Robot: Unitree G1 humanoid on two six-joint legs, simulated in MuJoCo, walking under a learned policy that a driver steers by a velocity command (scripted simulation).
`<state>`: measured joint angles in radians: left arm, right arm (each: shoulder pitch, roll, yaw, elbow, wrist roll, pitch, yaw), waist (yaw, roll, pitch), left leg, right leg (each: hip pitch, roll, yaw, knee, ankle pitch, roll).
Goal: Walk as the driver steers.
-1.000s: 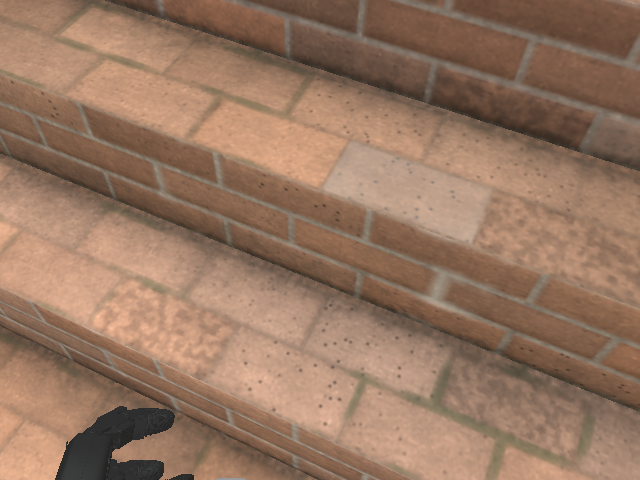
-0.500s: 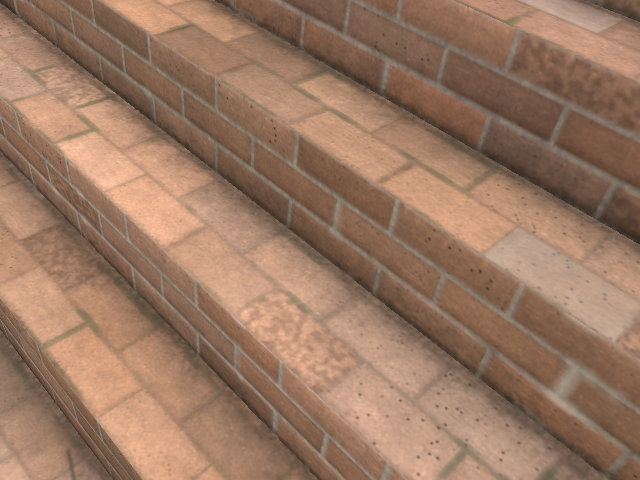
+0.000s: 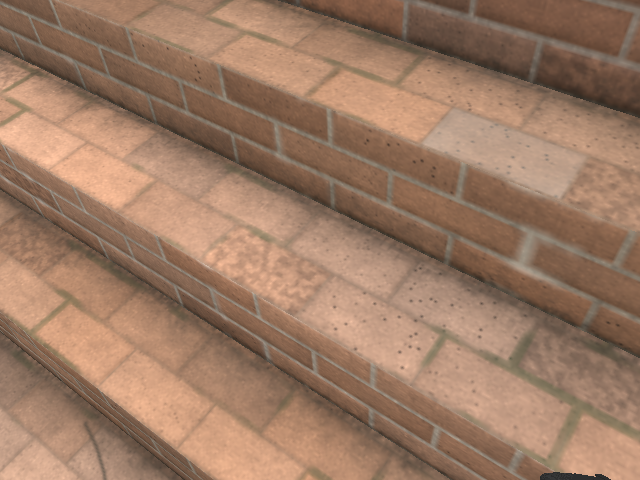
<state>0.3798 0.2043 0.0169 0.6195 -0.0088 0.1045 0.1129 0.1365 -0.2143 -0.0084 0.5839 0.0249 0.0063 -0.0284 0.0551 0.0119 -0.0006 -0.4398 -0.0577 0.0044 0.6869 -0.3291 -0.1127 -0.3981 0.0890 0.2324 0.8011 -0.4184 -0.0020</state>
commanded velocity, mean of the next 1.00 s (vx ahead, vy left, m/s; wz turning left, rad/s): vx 0.33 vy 0.00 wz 0.03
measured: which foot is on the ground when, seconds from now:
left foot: down 0.00-0.32, up 0.34-0.68, down 0.70-1.00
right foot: down 0.00-0.02, up 0.04-0.28, down 0.30-0.70, up 0.72-1.00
